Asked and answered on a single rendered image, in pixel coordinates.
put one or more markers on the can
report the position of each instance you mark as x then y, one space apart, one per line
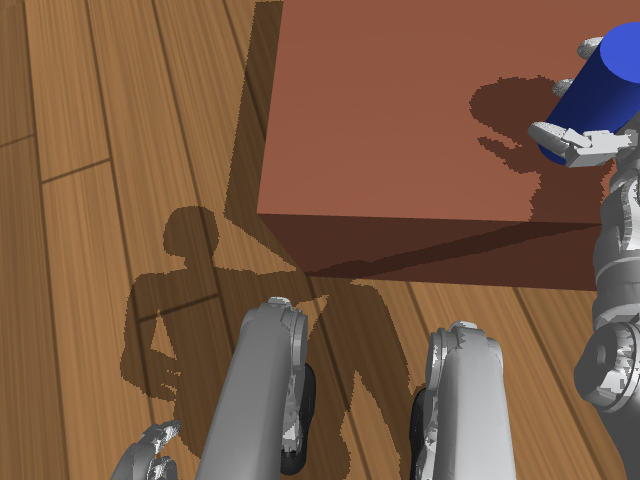
605 94

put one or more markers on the left robot foot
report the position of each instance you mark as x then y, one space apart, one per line
293 462

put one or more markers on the left robot hand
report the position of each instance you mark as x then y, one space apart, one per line
137 462

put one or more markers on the right robot hand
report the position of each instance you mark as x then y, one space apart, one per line
592 148

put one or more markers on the right robot arm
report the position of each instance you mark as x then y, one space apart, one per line
608 373

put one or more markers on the right robot foot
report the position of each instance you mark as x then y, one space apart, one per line
416 435

